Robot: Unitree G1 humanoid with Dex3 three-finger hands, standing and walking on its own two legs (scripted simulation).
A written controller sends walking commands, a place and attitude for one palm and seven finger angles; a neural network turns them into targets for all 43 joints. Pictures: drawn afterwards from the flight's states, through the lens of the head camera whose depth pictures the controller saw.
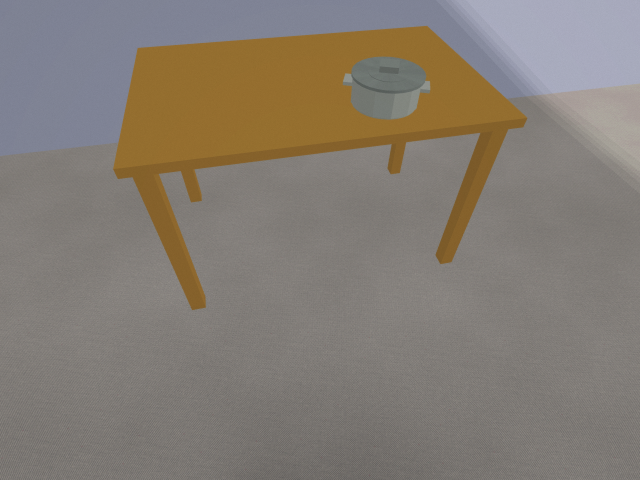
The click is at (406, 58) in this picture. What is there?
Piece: lid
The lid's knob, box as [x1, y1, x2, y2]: [379, 58, 399, 73]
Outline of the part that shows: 381,58 379,69 380,72 398,72 399,60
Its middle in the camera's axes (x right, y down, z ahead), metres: +0.19 -0.47 +1.05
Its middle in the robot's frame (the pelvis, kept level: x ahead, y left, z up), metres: +1.12 -0.13 +0.01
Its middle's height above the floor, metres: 0.78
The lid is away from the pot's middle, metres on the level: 0.00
